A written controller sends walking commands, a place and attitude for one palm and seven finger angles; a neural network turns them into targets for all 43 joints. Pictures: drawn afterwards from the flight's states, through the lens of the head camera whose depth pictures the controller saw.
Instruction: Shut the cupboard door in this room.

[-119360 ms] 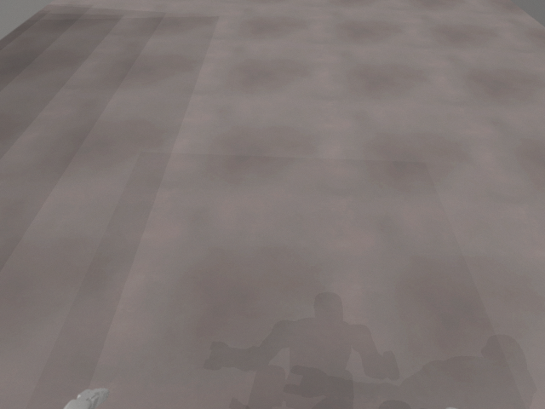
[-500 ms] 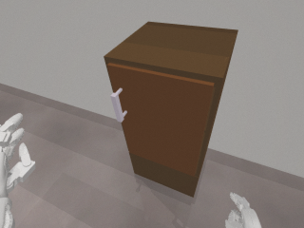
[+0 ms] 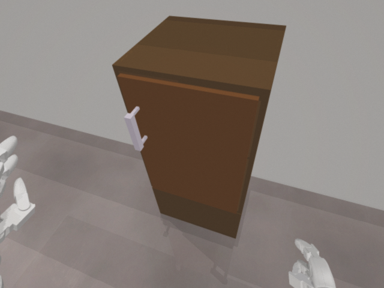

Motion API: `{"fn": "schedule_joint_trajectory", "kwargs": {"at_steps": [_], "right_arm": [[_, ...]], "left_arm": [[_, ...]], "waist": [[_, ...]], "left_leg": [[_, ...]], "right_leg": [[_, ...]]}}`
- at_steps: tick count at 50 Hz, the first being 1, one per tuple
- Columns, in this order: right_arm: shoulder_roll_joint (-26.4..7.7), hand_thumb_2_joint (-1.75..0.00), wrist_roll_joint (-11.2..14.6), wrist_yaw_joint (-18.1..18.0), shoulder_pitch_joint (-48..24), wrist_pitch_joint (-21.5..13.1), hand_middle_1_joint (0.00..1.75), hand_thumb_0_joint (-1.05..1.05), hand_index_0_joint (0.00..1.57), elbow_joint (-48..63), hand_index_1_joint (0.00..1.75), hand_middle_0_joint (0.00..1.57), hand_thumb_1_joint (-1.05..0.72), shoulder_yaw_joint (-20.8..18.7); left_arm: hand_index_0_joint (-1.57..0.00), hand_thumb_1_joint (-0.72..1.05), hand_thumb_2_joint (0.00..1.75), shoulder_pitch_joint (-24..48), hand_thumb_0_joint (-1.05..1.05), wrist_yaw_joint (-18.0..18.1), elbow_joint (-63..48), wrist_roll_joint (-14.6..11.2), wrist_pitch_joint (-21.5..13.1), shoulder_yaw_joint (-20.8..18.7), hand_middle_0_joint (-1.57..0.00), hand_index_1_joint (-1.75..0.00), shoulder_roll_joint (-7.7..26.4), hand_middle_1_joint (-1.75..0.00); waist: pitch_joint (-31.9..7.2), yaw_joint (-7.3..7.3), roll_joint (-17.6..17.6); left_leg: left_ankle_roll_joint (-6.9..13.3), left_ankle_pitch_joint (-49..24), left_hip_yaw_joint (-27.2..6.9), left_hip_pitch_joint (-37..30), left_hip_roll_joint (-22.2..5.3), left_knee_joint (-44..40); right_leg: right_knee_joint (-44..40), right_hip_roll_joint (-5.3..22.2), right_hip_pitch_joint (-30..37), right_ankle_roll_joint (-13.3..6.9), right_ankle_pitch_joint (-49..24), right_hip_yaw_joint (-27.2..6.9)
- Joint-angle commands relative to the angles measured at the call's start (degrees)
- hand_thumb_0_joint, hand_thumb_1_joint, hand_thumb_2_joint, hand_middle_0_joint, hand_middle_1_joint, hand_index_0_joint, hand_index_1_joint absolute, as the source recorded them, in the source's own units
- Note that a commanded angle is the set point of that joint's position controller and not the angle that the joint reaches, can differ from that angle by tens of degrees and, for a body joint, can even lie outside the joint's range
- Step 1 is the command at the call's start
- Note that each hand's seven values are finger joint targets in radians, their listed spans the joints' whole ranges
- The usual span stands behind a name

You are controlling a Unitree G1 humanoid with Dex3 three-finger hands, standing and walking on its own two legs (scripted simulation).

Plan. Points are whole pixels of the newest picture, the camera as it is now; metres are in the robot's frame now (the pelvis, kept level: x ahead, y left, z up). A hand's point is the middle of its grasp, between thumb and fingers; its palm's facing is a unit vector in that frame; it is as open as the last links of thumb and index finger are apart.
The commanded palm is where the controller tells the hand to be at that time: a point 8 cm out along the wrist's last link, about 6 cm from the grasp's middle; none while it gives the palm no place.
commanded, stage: step back with the hand held close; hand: left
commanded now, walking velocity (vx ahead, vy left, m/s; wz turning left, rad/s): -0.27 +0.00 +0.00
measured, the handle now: (137, 128) +0.58 +0.23 -0.03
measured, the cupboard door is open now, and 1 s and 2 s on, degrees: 0 0 0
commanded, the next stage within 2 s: stop stepping back and stand still in 1.10 s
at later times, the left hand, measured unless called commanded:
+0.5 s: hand out of the picture +0.12 +0.30 +0.16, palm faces +0.44 -0.75 -0.49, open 7.4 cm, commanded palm +0.05 +0.33 +0.18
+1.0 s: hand out of the picture -0.01 +0.30 +0.17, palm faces +0.48 -0.75 -0.46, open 7.4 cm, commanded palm -0.06 +0.34 +0.18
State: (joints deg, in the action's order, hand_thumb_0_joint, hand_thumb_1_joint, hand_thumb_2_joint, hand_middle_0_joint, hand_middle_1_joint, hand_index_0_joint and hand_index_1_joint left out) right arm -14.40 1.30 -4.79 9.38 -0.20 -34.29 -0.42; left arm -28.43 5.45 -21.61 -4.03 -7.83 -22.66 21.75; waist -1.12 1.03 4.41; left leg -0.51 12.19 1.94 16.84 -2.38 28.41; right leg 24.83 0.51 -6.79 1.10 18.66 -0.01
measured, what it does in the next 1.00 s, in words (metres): walks backwards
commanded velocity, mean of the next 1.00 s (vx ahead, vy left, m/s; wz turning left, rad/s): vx -0.33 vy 0.00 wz -0.04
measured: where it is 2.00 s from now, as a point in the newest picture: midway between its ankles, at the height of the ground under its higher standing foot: outside the picture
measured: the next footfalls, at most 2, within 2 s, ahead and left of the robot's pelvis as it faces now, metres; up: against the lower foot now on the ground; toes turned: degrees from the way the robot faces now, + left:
left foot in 1.06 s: -0.07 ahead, +0.15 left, +0.00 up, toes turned +5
right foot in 1.34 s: -0.33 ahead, -0.03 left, +0.00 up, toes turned -3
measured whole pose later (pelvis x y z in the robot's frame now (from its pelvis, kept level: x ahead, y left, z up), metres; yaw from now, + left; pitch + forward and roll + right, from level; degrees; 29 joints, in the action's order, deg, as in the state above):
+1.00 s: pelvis -0.18 +0.03 -0.01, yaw +3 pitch +0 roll -1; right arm -11.9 -0.1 -2.9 11.3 -3.5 -37.2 -1.3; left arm -33.3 9.4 -31.0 -3.1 -14.3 -25.5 25.2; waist 0.9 0.7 -0.6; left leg -1.4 22.7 2.1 32.9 -0.2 47.7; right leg 34.0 -1.6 -20.0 1.2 13.8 -4.4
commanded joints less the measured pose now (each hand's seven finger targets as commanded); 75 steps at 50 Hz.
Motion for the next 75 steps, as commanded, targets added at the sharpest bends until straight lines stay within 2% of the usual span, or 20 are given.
{"fn": "schedule_joint_trajectory", "kwargs": {"at_steps": [1, 8, 21, 25, 31, 35, 39, 42, 45, 47, 51, 53, 56, 58, 64, 66, 67, 68, 70, 75], "right_arm": [[-5.5, -0.90, -0.2, -0.9, -5.1, -1.1, 0.30, 0.00, 0.20, 11.0, 0.30, 0.20, -0.90, -2.3], [-5.6, -0.90, 0.0, -1.1, -4.5, 0.0, 0.30, 0.00, 0.20, 12.2, 0.30, 0.20, -0.90, -2.3], [-7.0, -0.90, -0.4, -1.4, -3.5, -5.0, 0.30, 0.00, 0.20, 11.2, 0.30, 0.20, -0.90, -2.4], [-6.4, -0.90, -0.7, -1.0, -2.7, -6.8, 0.30, 0.00, 0.20, 10.4, 0.30, 0.20, -0.90, -2.6], [-4.7, -0.90, -1.6, -0.5, -0.5, -7.8, 0.30, 0.00, 0.20, 6.6, 0.30, 0.20, -0.90, -2.3], [-5.6, -0.90, -1.2, -1.3, -1.5, -8.2, 0.30, 0.00, 0.20, 7.0, 0.30, 0.20, -0.90, -2.2], [-5.8, -0.90, -1.2, -1.2, -3.9, -9.0, 0.30, 0.00, 0.20, 8.3, 0.30, 0.20, -0.90, -2.9], [-5.2, -0.90, -1.5, 0.2, -4.0, -9.0, 0.30, 0.00, 0.20, 8.5, 0.30, 0.20, -0.90, -3.6], [-3.7, -0.90, -1.0, 1.6, -1.3, -7.8, 0.30, 0.00, 0.20, 6.8, 0.30, 0.20, -0.90, -3.5], [-4.0, -0.90, -1.6, 2.0, -1.9, -6.0, 0.30, 0.00, 0.20, 6.0, 0.30, 0.20, -0.90, -4.1], [-3.4, -0.90, -1.4, -0.6, -1.7, -6.1, 0.30, 0.00, 0.20, 4.8, 0.30, 0.20, -0.90, -1.7], [-6.2, -0.90, -1.5, -1.6, -3.6, -7.9, 0.30, 0.00, 0.20, 6.4, 0.30, 0.20, -0.90, -2.7], [-6.3, -0.90, -2.3, 0.2, -1.6, -10.4, 0.30, 0.00, 0.20, 6.0, 0.30, 0.20, -0.90, -4.6], [-5.3, -0.90, -2.4, 1.2, -2.5, -10.5, 0.30, 0.00, 0.20, 5.8, 0.30, 0.20, -0.90, -4.4], [-4.4, -0.90, -2.0, 2.1, -1.0, -9.8, 0.30, 0.00, 0.20, 6.9, 0.30, 0.20, -0.90, -2.2], [-3.4, -0.90, -2.3, 2.1, 0.1, -8.1, 0.30, 0.00, 0.20, 7.2, 0.30, 0.20, -0.90, -2.1], [-3.6, -0.90, -3.0, 2.1, 0.8, -7.4, 0.30, 0.00, 0.20, 6.1, 0.30, 0.20, -0.90, -1.9], [-3.2, -0.90, -2.8, 1.8, 1.0, -7.2, 0.30, 0.00, 0.20, 5.7, 0.30, 0.20, -0.90, -1.2], [-3.7, -0.90, -1.1, 0.9, 0.4, -6.8, 0.30, 0.00, 0.20, 6.1, 0.30, 0.20, -0.90, -1.8], [-5.4, -0.90, -0.7, -0.9, -1.2, -7.7, 0.30, 0.00, 0.20, 5.7, 0.30, 0.20, -0.90, -1.4]], "left_arm": [[-0.20, 0.90, 0.90, -0.2, 0.00, 1.7, -13.9, -0.4, -3.3, -8.6, -0.20, -0.30, 13.6, -0.30], [-0.20, 0.90, 0.90, -3.6, 0.00, 2.7, -14.2, -1.0, -3.3, -9.8, -0.20, -0.30, 14.1, -0.30], [-0.20, 0.90, 0.90, -1.0, 0.00, 4.0, -15.8, 1.0, -8.3, -10.1, -0.20, -0.30, 12.4, -0.30], [-0.20, 0.90, 0.90, -1.4, 0.00, 4.0, -16.8, 1.2, -9.4, -10.7, -0.20, -0.30, 12.7, -0.30], [-0.20, 0.90, 0.90, 2.8, 0.00, 5.5, -18.3, 0.6, -9.5, -7.9, -0.20, -0.30, 13.0, -0.30], [-0.20, 0.90, 0.90, 5.9, 0.00, 5.7, -17.7, 0.6, -10.1, -8.1, -0.20, -0.30, 13.8, -0.30], [-0.20, 0.90, 0.90, 3.0, 0.00, 4.7, -17.7, 0.9, -11.7, -11.5, -0.20, -0.30, 14.2, -0.30], [-0.20, 0.90, 0.90, -4.3, 0.00, 4.1, -18.2, -0.3, -11.7, -15.2, -0.20, -0.30, 16.8, -0.30], [-0.20, 0.90, 0.90, -6.9, 0.00, 4.6, -16.8, -0.6, -10.8, -11.8, -0.20, -0.30, 15.3, -0.30], [-0.20, 0.90, 0.90, -2.1, 0.00, 5.8, -18.3, 0.1, -8.2, -11.0, -0.20, -0.30, 15.3, -0.30], [-0.20, 0.90, 0.90, 7.3, 0.00, 5.8, -18.6, 1.4, -7.8, -7.9, -0.20, -0.30, 14.2, -0.30], [-0.20, 0.90, 0.90, 10.2, 0.00, 5.7, -22.3, 1.9, -9.5, -10.1, -0.20, -0.30, 15.6, -0.30], [-0.20, 0.90, 0.90, 4.8, 0.00, 4.3, -20.6, 1.1, -10.4, -11.4, -0.20, -0.30, 13.2, -0.30], [-0.20, 0.90, 0.90, 3.9, 0.00, 4.0, -24.2, 0.4, -9.9, -10.0, -0.20, -0.30, 12.0, -0.30], [-0.20, 0.90, 0.90, -1.3, 0.00, 3.6, -23.1, -0.9, -7.9, -8.8, -0.20, -0.30, 12.0, -0.30], [-0.20, 0.90, 0.90, -3.6, 0.00, 3.8, -21.3, -0.8, -7.1, -12.2, -0.20, -0.30, 15.6, -0.30], [-0.20, 0.90, 0.90, -3.2, 0.00, 4.3, -21.4, -1.0, -7.5, -14.6, -0.20, -0.30, 18.4, -0.30], [-0.20, 0.90, 0.90, 1.2, 0.00, 4.8, -23.1, -1.3, -7.3, -12.9, -0.20, -0.30, 17.9, -0.30], [-0.20, 0.90, 0.90, -0.4, 0.00, 5.1, -18.3, -1.3, -4.4, -9.4, -0.20, -0.30, 13.2, -0.30], [-0.20, 0.90, 0.90, 2.5, 0.00, 5.1, -13.9, -0.1, -4.8, -8.3, -0.20, -0.30, 13.3, -0.30]], "waist": [[-10.4, -0.30, -2.0], [-9.4, -0.48, -1.3], [-3.7, -0.79, 6.7], [-4.7, -0.83, 4.7], [-3.7, -2.38, -7.3], [-1.0, -2.61, -0.7], [-5.0, -0.52, 9.9], [-8.0, -0.16, 8.1], [-7.5, -1.44, -9.9], [-4.5, -0.88, -15.9], [-0.3, -3.12, -8.8], [-4.0, -0.82, 11.8], [-8.2, -1.70, 12.6], [-8.2, -1.18, 6.2], [-6.7, -1.08, 10.4], [-6.3, -1.43, -0.8], [-7.3, -1.37, -5.3], [-8.4, -1.76, -8.5], [-4.0, -2.57, -11.7], [1.4, -3.05, 1.1]], "left_leg": [[2.6, -27.2, 0.6, -12.5, -1.5, -0.3], [2.2, -20.1, -0.4, -7.9, -2.2, -3.2], [5.3, 25.2, -8.6, 18.7, -6.2, -15.5], [4.8, 25.6, -7.2, 19.0, -5.0, -11.2], [0.2, 7.8, -0.3, -2.3, 1.7, 7.2], [1.5, 15.5, -6.4, 2.0, -2.1, -4.5], [5.8, 29.9, -15.6, 21.9, -11.1, -18.7], [3.7, 21.5, -7.6, 15.1, -8.1, -10.3], [-2.2, 11.5, 1.6, 0.4, 1.4, 15.7], [-2.2, 13.4, -1.0, 3.6, 2.7, 31.4], [-0.1, 4.3, -1.2, -1.3, 1.6, -1.1], [5.7, -7.4, -14.7, 6.4, -15.0, -11.8], [9.7, 22.1, -19.2, 17.4, -20.1, -18.5], [9.1, 13.3, -14.6, 11.0, -17.8, -14.4], [-0.5, 23.8, -6.1, 5.2, -8.2, -17.5], [-2.8, 13.5, 1.9, 1.9, -1.3, 1.3], [-2.5, 6.6, 1.3, -3.3, -0.3, 12.7], [-1.9, 4.1, -0.7, -1.9, -0.4, 16.1], [-1.0, 2.2, -2.3, -0.4, -0.1, 14.4], [2.2, 14.4, -10.7, -3.6, -5.3, -6.9]], "right_leg": [[-0.3, 2.0, -4.6, 0.0, -32.2, 1.0], [-0.1, 0.8, -4.8, 0.0, -22.9, 0.9], [7.9, -4.0, 5.1, 0.5, -4.0, 0.9], [6.5, -3.3, 2.7, -0.4, -1.6, -1.2], [-8.4, 6.5, -22.5, -4.5, 5.1, -10.3], [-3.4, 0.0, -20.7, -1.3, 10.8, -3.5], [18.1, -6.9, 1.3, -0.5, 3.2, 1.1], [9.5, -4.0, -2.7, -3.1, 5.6, -1.7], [-10.7, 11.7, -23.6, -9.0, 12.8, -22.0], [-14.2, 17.5, -27.9, -12.7, 8.9, -27.1], [1.3, 6.0, -21.1, -3.8, -16.8, -10.8], [18.7, -3.9, -13.5, 0.8, 0.2, -2.5], [38.1, -6.0, -5.3, 0.3, 7.7, -3.9], [34.7, -4.9, -9.8, 0.0, 8.9, -2.5], [1.6, -7.2, -1.1, -2.7, 11.1, 6.4], [-10.7, 3.4, -6.7, -7.9, 9.9, -5.6], [-14.0, 12.3, -15.0, -11.4, 6.3, -14.1], [-12.1, 15.2, -14.3, -12.7, 2.9, -14.2], [-8.2, 10.9, -14.4, -10.6, 4.8, -10.9], [-0.9, 0.9, -15.1, -3.1, 8.7, -1.9]]}}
